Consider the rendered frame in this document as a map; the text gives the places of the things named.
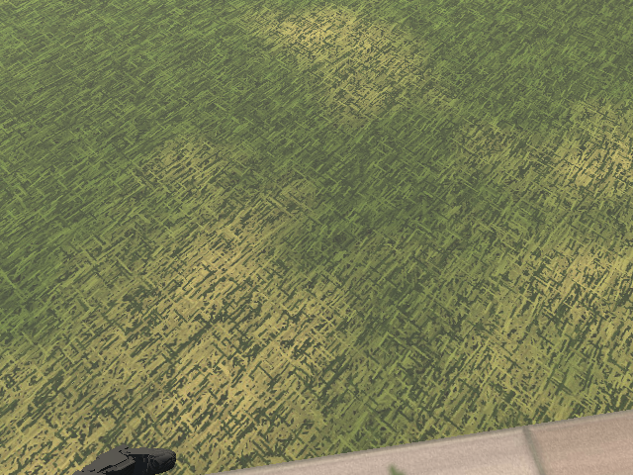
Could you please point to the left robot hand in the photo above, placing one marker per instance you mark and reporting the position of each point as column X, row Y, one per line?
column 123, row 460

